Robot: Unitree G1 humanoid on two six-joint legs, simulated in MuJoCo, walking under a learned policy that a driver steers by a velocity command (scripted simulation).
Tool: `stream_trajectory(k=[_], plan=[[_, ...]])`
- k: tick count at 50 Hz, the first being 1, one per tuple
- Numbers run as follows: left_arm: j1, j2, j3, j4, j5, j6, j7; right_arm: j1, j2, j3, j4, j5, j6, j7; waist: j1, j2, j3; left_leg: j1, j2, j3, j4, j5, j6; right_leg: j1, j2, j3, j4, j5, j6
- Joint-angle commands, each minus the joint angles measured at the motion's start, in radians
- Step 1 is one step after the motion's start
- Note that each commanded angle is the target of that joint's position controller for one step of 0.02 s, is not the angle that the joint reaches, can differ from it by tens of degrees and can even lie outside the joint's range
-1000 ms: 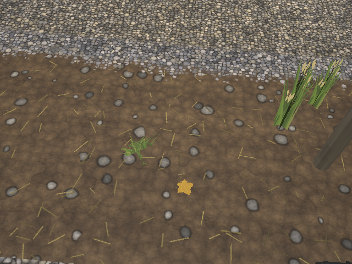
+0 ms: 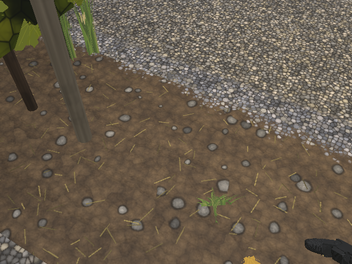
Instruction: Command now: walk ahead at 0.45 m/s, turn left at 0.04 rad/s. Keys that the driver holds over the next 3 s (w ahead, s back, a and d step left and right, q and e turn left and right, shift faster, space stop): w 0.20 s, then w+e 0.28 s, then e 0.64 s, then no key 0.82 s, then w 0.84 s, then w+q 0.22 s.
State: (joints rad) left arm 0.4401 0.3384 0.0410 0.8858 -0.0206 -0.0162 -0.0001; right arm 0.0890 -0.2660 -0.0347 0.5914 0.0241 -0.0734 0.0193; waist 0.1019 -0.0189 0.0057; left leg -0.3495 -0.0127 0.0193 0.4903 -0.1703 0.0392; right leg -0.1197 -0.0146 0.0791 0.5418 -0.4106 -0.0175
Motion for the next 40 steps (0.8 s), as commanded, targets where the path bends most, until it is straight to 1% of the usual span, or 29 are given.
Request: stream_trajectory(k=[1,2,3,4,5,7,9,11,12,13,16,19,22,24,26,27,28,29,30,31,32,33,34,35,36,37,38,39,40], plan=[[-0.067,0.127,0.02,-0.136,-0.007,-0.057,-0.004,0.352,-0.222,-0.078,0.029,0.0,-0.001,0.01,-0.189,0.233,-0.162,0.594,0.385,-0.652,-0.218,-0.284,0.265,-0.646,0.008,0.026,0.57,-0.111,-0.043],[-0.094,0.161,0.037,-0.137,-0.025,-0.058,-0.008,0.29,-0.169,-0.059,0.024,0.0,-0.006,0.016,-0.16,0.191,-0.063,0.517,0.349,-0.541,-0.234,-0.225,0.246,-0.676,-0.039,0.03,0.607,-0.024,-0.049],[-0.112,0.148,0.037,-0.134,-0.02,-0.055,-0.013,0.252,-0.144,-0.051,0.016,-0.008,-0.009,0.02,-0.147,0.149,-0.031,0.465,0.301,-0.456,-0.248,-0.11,0.234,-0.664,-0.06,0.014,0.611,0.041,-0.044],[-0.122,0.133,0.04,-0.134,-0.009,-0.054,-0.014,0.221,-0.12,-0.043,0.02,-0.003,-0.01,0.021,-0.127,0.114,0.003,0.409,0.276,-0.391,-0.263,-0.011,0.223,-0.65,-0.08,0.01,0.569,0.083,-0.034],[-0.123,0.116,0.04,-0.132,-0.002,-0.048,-0.015,0.203,-0.108,-0.038,0.025,-0.005,-0.014,0.021,-0.107,0.114,0.018,0.359,0.251,-0.335,-0.276,0.102,0.207,-0.61,-0.099,0.014,0.529,0.121,-0.026],[-0.117,0.061,0.027,-0.132,0.016,-0.038,-0.016,0.209,-0.123,-0.046,0.052,-0.007,-0.023,0.018,-0.09,0.119,-0.002,0.299,0.225,-0.254,-0.28,0.334,0.216,-0.543,-0.084,-0.025,0.506,0.16,0.006],[-0.126,0.055,0.031,-0.132,0.017,-0.04,-0.024,0.229,-0.162,-0.057,0.073,-0.019,-0.036,0.016,-0.084,0.066,-0.016,0.293,0.244,-0.232,-0.257,0.425,0.236,-0.568,-0.092,-0.008,0.513,0.269,0.019],[-0.222,0.083,0.049,-0.162,-0.005,-0.05,-0.029,0.278,-0.16,-0.057,0.106,-0.005,-0.051,-0.003,-0.09,0.095,0.023,0.363,0.254,-0.225,-0.257,0.3,0.187,-0.694,-0.107,0.065,0.41,0.359,0.001],[-0.241,0.067,0.047,-0.167,-0.01,-0.052,-0.036,0.283,-0.163,-0.057,0.116,-0.005,-0.052,-0.017,-0.092,0.095,0.048,0.312,0.215,-0.159,-0.278,0.243,0.169,-0.678,-0.086,0.054,0.299,0.473,-0.004],[-0.285,0.049,0.043,-0.178,0.0,-0.055,-0.04,0.3,-0.154,-0.056,0.137,0.003,-0.049,-0.034,-0.103,0.121,0.056,0.289,0.196,-0.128,-0.259,0.186,0.155,-0.653,-0.077,0.04,0.224,0.599,-0.005],[-0.34,0.012,0.035,-0.192,0.017,-0.054,-0.065,0.357,-0.138,-0.045,0.154,-0.02,-0.042,-0.067,-0.132,0.084,0.045,0.196,0.199,-0.081,-0.178,0.093,0.138,-0.554,-0.027,0.021,0.143,0.801,-0.024],[-0.414,0.01,0.037,-0.236,0.015,-0.053,-0.092,0.409,-0.136,-0.039,0.173,-0.025,-0.044,-0.071,-0.157,0.078,0.084,0.227,0.231,-0.073,-0.07,0.085,0.123,-0.629,0.012,0.064,0.128,0.837,-0.068],[-0.525,-0.019,0.024,-0.294,0.01,-0.061,-0.122,0.486,-0.114,-0.032,0.195,-0.023,-0.015,-0.088,-0.216,0.064,0.127,0.372,0.265,-0.075,0.058,0.128,0.106,-0.804,0.01,0.054,0.086,0.8,-0.072],[-0.567,-0.039,0.012,-0.311,0.008,-0.064,-0.142,0.493,-0.109,-0.026,0.196,-0.017,0.007,-0.102,-0.243,0.058,0.142,0.365,0.265,-0.036,0.125,0.166,0.082,-0.767,0.005,0.011,0.016,0.854,-0.058],[-0.576,-0.061,0.003,-0.305,0.015,-0.069,-0.146,0.486,-0.096,-0.016,0.197,-0.014,0.017,-0.105,-0.252,0.054,0.135,0.291,0.231,0.018,0.208,0.216,0.04,-0.621,0.02,-0.058,-0.05,0.916,-0.039],[-0.531,-0.066,0.003,-0.286,0.015,-0.079,-0.144,0.465,-0.096,-0.011,0.188,-0.011,0.021,-0.1,-0.233,0.047,0.122,0.254,0.211,0.048,0.267,0.279,0.022,-0.509,0.027,-0.089,-0.113,0.916,-0.032],[-0.418,-0.051,0.013,-0.242,0.024,-0.08,-0.136,0.47,-0.122,-0.015,0.19,-0.01,0.022,-0.095,-0.198,0.054,0.054,0.233,0.19,0.066,0.404,0.335,0.014,-0.336,0.04,-0.109,-0.138,0.965,-0.027],[-0.255,-0.014,0.034,-0.175,0.023,-0.071,-0.121,0.476,-0.143,-0.02,0.197,-0.008,0.023,-0.088,-0.135,0.074,-0.026,0.23,0.187,0.054,0.591,0.399,0.013,-0.171,0.036,-0.096,-0.153,0.979,-0.036],[-0.086,0.018,0.058,-0.124,0.025,-0.064,-0.1,0.433,-0.157,-0.023,0.214,0.002,0.011,-0.07,-0.014,0.033,-0.089,0.148,0.136,0.084,0.852,0.402,-0.023,0.066,0.022,-0.106,-0.271,1.119,-0.08],[0.054,0.087,0.073,-0.056,0.038,-0.044,-0.078,0.403,-0.109,-0.022,0.218,0.014,-0.004,-0.054,0.053,-0.143,-0.076,-0.168,0.008,0.144,1.325,-0.492,-0.095,0.36,-0.095,0.0,-0.299,1.364,-0.184],[0.088,0.203,0.071,-0.078,0.083,-0.048,-0.05,0.504,-0.042,0.008,0.163,-0.007,-0.024,-0.032,-0.013,-0.251,-0.303,-0.567,-0.009,-0.027,1.644,-0.822,-0.129,0.844,-0.296,0.207,0.233,1.975,-0.324],[0.107,0.19,0.078,-0.094,0.056,-0.043,-0.04,0.437,-0.134,0.01,0.092,0.004,-0.047,-0.016,0.062,-0.167,-0.486,-0.683,0.014,-0.158,1.596,-0.695,-0.17,0.935,-0.387,0.352,0.214,1.932,-0.467],[0.002,0.165,0.072,-0.133,0.032,-0.027,-0.023,0.348,-0.153,0.005,0.051,-0.007,-0.048,-0.026,0.04,-0.037,-0.525,-0.701,0.071,-0.164,1.509,-0.637,-0.167,0.866,-0.368,0.385,0.116,1.675,-0.453],[-0.098,0.14,0.064,-0.174,0.024,-0.011,-0.016,0.336,-0.146,0.014,0.047,-0.011,-0.046,-0.031,-0.014,0.098,-0.485,-0.688,0.123,-0.155,1.391,-0.536,-0.138,0.706,-0.353,0.385,0.047,1.343,-0.433],[-0.183,0.162,0.06,-0.181,0.014,0.001,-0.009,0.377,-0.11,0.02,0.04,-0.001,-0.028,-0.037,-0.109,0.106,-0.465,-0.666,0.126,-0.148,1.421,-0.484,-0.152,0.518,-0.393,0.521,-0.013,1.052,-0.47],[-0.209,0.143,0.056,-0.213,0.021,-0.009,-0.006,0.356,-0.169,-0.004,0.063,-0.007,-0.01,-0.053,-0.108,0.172,-0.375,-0.531,0.135,-0.165,1.251,-0.304,-0.137,0.221,-0.405,0.527,-0.12,0.95,-0.439],[-0.281,0.142,0.052,-0.216,0.013,-0.017,-0.002,0.309,-0.168,-0.016,0.05,-0.007,0.014,-0.071,-0.169,0.135,-0.162,-0.396,0.134,-0.146,1.013,-0.258,-0.155,-0.107,-0.306,0.397,-0.189,0.97,-0.38],[-0.31,0.126,0.049,-0.211,0.008,-0.024,-0.006,0.307,-0.137,-0.014,0.046,-0.032,0.016,-0.083,-0.193,0.088,-0.085,-0.277,0.126,-0.119,0.765,-0.206,-0.16,-0.274,-0.187,0.277,-0.189,0.956,-0.324],[-0.314,0.114,0.053,-0.223,0.009,-0.027,-0.001,0.254,-0.121,-0.014,0.038,-0.053,0.003,-0.087,-0.166,0.058,-0.076,-0.195,0.086,-0.079,0.558,-0.118,-0.158,-0.341,-0.103,0.212,-0.194,0.984,-0.287]])
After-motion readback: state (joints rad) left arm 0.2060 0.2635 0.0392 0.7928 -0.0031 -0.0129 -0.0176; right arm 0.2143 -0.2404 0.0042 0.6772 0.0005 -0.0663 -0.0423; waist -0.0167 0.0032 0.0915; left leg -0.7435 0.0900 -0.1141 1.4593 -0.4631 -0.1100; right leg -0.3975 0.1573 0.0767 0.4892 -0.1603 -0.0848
